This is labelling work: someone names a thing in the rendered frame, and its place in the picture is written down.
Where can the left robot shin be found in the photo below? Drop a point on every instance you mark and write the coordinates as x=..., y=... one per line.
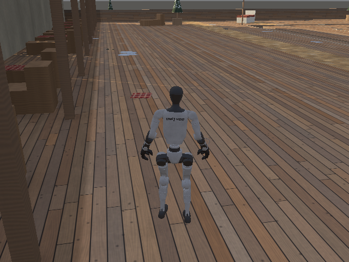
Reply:
x=162, y=195

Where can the left robot upper arm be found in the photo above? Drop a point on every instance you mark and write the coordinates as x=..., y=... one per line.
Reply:
x=155, y=122

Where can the robot shin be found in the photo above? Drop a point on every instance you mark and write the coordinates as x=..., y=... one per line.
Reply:
x=187, y=198
x=162, y=195

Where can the right robot hand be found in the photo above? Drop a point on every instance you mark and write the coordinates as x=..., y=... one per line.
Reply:
x=202, y=152

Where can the left robot forearm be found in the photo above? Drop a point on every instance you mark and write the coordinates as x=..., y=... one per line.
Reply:
x=147, y=142

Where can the right robot upper arm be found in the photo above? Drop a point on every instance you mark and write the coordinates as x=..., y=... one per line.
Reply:
x=195, y=124

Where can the right robot forearm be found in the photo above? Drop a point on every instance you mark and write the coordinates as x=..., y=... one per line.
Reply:
x=202, y=143

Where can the right robot shin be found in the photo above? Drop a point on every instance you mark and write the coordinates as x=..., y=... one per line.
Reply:
x=187, y=198

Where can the left robot hand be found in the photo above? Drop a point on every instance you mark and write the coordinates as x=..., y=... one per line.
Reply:
x=145, y=152

